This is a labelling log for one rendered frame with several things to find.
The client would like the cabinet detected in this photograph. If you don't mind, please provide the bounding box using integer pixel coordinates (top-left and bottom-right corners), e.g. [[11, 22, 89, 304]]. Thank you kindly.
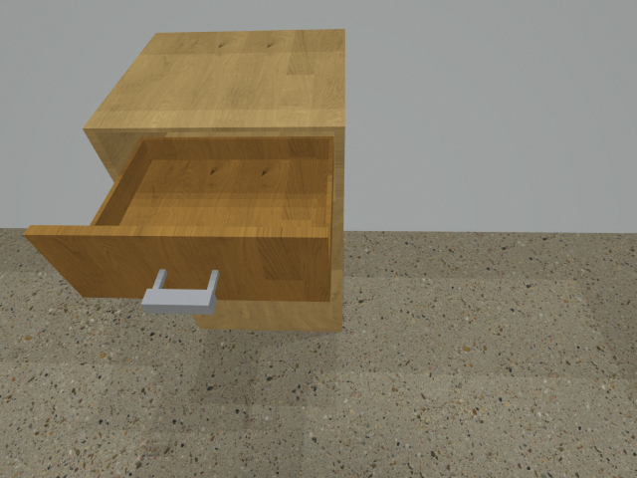
[[83, 29, 345, 333]]

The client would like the handle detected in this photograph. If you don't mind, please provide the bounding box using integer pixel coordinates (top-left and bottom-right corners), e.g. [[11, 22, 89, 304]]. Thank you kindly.
[[141, 269, 220, 315]]

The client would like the drawer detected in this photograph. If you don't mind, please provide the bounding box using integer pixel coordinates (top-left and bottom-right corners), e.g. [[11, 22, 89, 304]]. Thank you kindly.
[[23, 136, 334, 302]]

